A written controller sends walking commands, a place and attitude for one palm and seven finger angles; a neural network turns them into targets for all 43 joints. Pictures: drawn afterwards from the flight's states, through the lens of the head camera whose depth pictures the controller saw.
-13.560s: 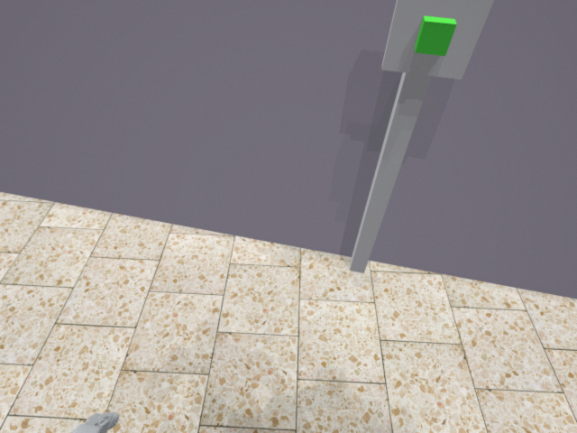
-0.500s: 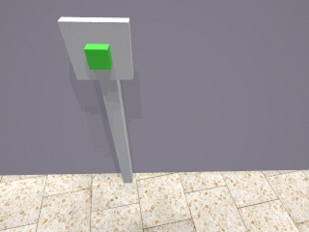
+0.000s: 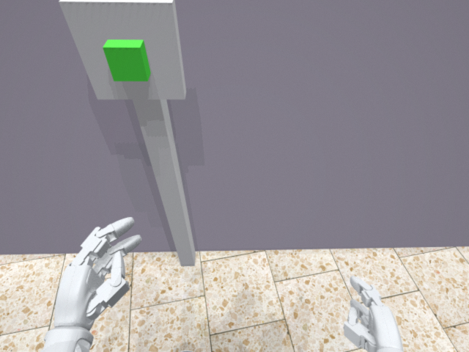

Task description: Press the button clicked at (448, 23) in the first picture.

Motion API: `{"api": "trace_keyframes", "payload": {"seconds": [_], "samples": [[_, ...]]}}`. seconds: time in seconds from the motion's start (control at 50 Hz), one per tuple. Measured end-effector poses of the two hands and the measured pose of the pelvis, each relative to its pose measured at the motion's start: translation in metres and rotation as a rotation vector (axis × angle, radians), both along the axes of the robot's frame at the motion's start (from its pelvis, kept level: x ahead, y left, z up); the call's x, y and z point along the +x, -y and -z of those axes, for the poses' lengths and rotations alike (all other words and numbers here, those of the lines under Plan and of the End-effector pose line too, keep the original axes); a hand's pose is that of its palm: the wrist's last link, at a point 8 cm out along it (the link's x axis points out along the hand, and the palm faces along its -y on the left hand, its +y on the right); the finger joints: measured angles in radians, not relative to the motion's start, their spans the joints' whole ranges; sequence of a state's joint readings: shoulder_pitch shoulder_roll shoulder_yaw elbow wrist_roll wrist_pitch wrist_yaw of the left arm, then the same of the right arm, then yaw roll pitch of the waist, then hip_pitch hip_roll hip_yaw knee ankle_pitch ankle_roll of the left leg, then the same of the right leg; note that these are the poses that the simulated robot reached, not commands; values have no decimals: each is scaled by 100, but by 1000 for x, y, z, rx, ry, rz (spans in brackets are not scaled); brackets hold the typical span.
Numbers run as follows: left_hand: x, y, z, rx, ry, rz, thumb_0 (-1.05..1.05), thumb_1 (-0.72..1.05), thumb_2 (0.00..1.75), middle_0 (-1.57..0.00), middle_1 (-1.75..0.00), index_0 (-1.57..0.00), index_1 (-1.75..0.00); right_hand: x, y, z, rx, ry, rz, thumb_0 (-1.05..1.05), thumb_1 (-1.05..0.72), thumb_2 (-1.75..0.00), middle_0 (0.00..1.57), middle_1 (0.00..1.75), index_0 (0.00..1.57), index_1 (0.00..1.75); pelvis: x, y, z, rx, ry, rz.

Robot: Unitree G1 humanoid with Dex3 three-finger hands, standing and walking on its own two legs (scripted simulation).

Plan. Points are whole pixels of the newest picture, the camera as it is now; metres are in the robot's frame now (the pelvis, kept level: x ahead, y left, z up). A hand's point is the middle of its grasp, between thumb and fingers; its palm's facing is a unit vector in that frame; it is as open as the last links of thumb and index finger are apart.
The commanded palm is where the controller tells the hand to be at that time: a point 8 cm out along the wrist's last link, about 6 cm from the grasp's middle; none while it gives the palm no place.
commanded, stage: raise the hand and make a fist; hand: left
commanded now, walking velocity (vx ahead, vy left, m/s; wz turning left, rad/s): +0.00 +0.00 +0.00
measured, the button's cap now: (128, 60) +0.55 +0.22 +0.23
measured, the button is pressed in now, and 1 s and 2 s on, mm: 0 0 0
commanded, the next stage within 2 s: aim a knuckle at the button in 1.68 s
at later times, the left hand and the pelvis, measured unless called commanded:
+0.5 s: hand (106, 269) +0.22 +0.20 +0.08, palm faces +0.07 -1.00 -0.05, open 3.2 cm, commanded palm +0.18 +0.25 +0.10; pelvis +0.02 -0.02 +0.00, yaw -1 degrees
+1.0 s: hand (47, 231) +0.23 +0.24 +0.18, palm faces +0.09 -0.99 -0.07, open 3.1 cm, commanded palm +0.19 +0.29 +0.19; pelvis +0.01 +0.03 +0.02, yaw +1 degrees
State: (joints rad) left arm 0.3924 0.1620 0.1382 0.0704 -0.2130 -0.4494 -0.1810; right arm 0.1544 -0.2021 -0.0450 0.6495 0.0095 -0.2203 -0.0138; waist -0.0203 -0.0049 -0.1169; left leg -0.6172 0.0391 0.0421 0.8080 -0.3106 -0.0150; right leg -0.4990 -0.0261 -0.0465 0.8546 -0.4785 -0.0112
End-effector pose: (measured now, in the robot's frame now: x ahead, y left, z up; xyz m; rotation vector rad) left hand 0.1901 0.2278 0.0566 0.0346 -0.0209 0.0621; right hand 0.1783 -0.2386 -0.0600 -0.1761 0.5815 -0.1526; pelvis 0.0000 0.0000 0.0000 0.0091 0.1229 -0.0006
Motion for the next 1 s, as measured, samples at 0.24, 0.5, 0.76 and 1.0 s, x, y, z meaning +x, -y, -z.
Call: {"api": "trace_keyframes", "payload": {"seconds": [0.24,0.5,0.76,1.0], "samples": [[-70,-16,-5,62,54,-173,2,90,90,-74,-89,-73,-88,31,16,2,-85,79,-105,1,-91,-90,20,30,20,30,-7,27,22,-40,-1,-60],[9,-21,-31,5,-132,-16,1,90,90,-109,-128,-109,-127,-30,15,20,28,-88,78,1,-91,-90,20,30,21,30,15,19,-4,-6,22,8],[8,-37,-62,27,-16,35,1,90,90,-128,-148,-128,-147,1,-7,-13,-49,16,7,1,-91,-90,20,30,20,30,19,-14,-14,-29,52,-8],[12,-62,-122,44,103,-21,1,90,90,-130,-150,-130,-149,32,-71,-41,31,151,-140,1,-91,-90,20,30,21,30,12,-29,-22,-36,118,-19]]}}
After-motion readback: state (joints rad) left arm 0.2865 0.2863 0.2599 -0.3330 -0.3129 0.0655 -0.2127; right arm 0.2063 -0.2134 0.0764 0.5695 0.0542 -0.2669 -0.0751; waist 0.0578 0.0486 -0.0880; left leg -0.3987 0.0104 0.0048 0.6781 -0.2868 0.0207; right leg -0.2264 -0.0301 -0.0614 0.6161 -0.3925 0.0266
